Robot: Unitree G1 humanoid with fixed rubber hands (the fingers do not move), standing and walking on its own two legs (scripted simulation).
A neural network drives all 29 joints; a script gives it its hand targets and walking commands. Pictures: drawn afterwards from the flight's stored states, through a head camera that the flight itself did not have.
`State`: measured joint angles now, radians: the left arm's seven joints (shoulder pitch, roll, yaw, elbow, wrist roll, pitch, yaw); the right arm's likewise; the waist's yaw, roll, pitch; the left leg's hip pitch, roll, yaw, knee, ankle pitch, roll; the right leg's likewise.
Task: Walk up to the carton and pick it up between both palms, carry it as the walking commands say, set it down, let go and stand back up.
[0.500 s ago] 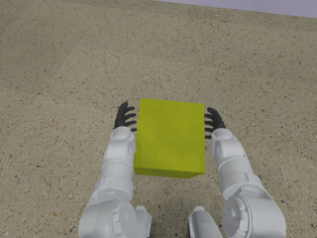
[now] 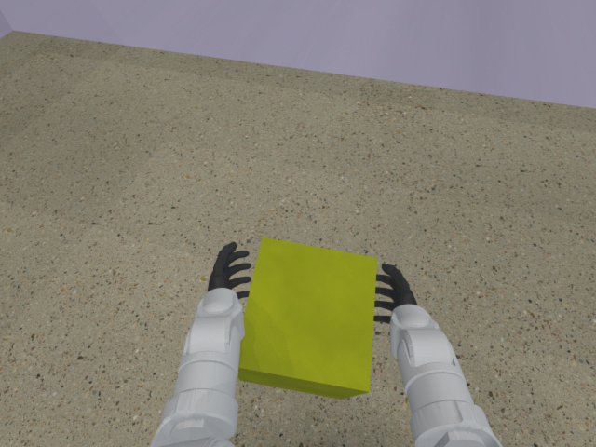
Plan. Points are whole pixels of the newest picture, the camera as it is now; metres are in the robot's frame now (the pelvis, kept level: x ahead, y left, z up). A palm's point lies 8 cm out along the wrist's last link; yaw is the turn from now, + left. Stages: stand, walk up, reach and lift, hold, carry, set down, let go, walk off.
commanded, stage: reach and lift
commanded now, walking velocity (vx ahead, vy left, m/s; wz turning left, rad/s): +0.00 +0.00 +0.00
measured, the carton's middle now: (304, 323) +0.32 +0.04 -0.09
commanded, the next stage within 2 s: hold in 1.66 s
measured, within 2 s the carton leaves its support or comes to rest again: neither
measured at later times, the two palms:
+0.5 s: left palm (209, 294) +0.29 +0.15 +0.06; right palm (413, 315) +0.29 -0.11 +0.03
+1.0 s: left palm (225, 289) +0.29 +0.13 +0.07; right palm (433, 315) +0.28 -0.13 +0.04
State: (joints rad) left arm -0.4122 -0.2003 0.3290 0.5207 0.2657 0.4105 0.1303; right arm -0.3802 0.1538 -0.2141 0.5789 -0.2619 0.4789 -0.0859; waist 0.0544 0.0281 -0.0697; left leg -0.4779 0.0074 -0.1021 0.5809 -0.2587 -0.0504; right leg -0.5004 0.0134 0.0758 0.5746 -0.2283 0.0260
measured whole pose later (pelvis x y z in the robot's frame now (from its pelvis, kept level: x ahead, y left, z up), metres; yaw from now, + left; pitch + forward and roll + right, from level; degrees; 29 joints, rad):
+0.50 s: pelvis -0.01 +0.00 +0.01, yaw +1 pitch -6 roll +0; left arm -0.41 -0.20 0.27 0.45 0.28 0.65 0.18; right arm -0.39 0.15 -0.17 0.54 -0.27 0.72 -0.06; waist 0.04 0.03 0.01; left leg -0.15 0.01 -0.11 0.49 -0.24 -0.05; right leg -0.16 0.01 0.07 0.48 -0.21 0.02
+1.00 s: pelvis -0.03 +0.01 +0.01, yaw +0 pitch -8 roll +0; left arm -0.53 -0.25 0.37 0.59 0.34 0.65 0.22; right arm -0.53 0.12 -0.26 0.69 -0.34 0.75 -0.05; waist 0.01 0.03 0.00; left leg -0.13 0.00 -0.09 0.49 -0.22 -0.04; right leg -0.16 0.00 0.09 0.48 -0.19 0.03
